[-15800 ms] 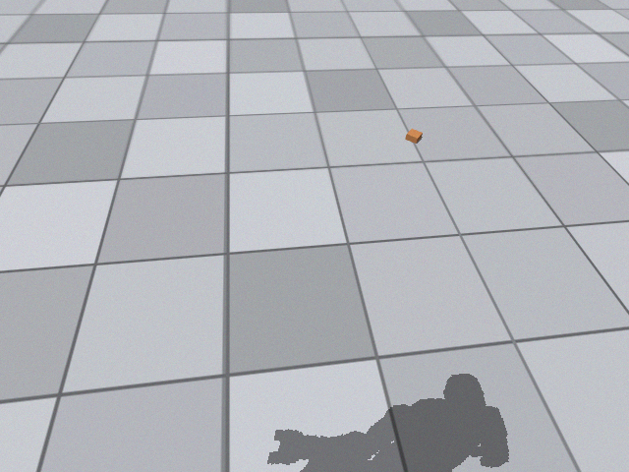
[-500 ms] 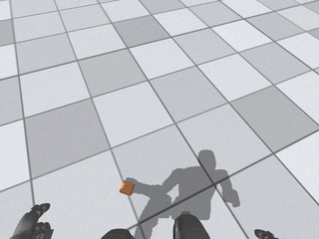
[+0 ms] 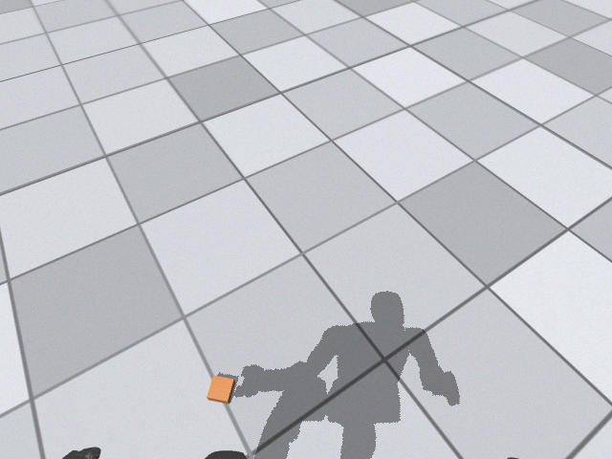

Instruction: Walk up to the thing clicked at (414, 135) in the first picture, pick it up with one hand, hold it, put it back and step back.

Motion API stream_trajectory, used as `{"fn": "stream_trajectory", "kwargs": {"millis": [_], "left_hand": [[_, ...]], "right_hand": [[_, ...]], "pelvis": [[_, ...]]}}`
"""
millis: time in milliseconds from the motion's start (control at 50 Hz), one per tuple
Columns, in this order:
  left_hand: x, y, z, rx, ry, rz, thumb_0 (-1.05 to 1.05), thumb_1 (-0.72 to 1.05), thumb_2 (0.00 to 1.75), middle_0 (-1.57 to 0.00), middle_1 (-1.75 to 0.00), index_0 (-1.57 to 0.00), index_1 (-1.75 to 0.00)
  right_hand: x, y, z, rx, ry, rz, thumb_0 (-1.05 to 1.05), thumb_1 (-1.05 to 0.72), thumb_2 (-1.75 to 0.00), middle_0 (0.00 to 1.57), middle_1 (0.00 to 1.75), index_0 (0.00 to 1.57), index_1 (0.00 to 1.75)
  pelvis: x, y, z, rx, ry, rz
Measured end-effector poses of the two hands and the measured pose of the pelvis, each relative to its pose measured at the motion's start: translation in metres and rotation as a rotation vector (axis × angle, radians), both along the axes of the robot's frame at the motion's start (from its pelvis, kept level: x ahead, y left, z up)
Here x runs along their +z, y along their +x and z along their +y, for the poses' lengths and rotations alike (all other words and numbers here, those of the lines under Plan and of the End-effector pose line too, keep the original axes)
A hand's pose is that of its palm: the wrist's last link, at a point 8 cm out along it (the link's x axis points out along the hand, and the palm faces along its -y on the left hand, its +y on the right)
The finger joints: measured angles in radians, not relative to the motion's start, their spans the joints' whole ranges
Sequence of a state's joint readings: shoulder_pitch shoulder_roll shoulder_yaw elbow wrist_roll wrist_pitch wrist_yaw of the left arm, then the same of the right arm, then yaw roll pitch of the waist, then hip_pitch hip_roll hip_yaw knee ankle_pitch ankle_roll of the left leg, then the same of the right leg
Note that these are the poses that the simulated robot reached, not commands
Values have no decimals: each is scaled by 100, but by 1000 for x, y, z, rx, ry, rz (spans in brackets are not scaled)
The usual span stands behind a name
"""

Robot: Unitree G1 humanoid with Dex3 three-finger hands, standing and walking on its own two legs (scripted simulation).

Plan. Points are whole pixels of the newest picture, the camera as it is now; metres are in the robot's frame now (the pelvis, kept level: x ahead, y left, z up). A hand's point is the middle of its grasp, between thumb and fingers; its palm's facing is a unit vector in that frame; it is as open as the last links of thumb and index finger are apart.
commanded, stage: stand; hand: left
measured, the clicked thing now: (221, 389) +0.39 +0.24 -0.76
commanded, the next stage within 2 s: none
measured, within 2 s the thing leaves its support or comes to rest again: neither
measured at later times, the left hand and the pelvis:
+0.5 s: hand out of the picture +0.11 +0.27 -0.14, palm faces -0.01 -0.94 -0.34, open 7.4 cm; pelvis +0.01 +0.02 +0.01, yaw +0 degrees
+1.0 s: hand out of the picture +0.08 +0.29 -0.15, palm faces -0.02 -0.94 -0.33, open 7.4 cm; pelvis +0.01 +0.04 +0.01, yaw +0 degrees
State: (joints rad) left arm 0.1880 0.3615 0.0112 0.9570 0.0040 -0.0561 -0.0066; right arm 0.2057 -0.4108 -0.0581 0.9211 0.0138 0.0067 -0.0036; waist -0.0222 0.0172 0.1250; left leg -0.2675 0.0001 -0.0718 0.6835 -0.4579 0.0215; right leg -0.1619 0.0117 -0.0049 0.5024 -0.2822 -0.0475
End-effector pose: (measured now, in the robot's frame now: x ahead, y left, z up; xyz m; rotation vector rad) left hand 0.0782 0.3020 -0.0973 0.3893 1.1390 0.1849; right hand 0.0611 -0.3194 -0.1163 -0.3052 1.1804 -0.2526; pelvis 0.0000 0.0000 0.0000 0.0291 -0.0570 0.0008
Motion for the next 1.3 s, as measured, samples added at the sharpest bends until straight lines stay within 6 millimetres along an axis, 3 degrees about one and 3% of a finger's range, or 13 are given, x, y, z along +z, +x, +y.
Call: {"fn": "stream_trajectory", "kwargs": {"millis": [140,280,580,840,1300], "left_hand": [[-2,34,-10,8,-33,-82,1,90,90,-20,-30,-21,-30],[-4,44,-9,8,-68,-63,1,90,90,-20,-30,-21,-30],[-11,16,21,67,-56,47,1,91,90,-20,-30,-21,-30],[-14,-3,29,75,-62,89,1,91,90,-20,-30,-20,-30],[-14,-1,31,61,-60,86,1,91,90,-20,-30,-20,-30]], "right_hand": [[-8,31,24,55,50,-45,1,-91,-90,20,30,20,30],[0,41,40,66,68,-47,1,-91,-90,20,30,20,30],[8,28,42,41,15,23,1,-91,-90,20,30,20,30],[7,21,53,38,23,37,1,-91,-90,20,30,20,30],[5,17,58,30,28,57,1,-91,-90,20,30,20,30]], "pelvis": [[-4,2,0,10,-16,-18],[4,11,6,3,-27,-5],[9,10,23,-7,-32,7],[9,6,33,-11,-32,14],[9,9,37,-6,-30,21]]}}
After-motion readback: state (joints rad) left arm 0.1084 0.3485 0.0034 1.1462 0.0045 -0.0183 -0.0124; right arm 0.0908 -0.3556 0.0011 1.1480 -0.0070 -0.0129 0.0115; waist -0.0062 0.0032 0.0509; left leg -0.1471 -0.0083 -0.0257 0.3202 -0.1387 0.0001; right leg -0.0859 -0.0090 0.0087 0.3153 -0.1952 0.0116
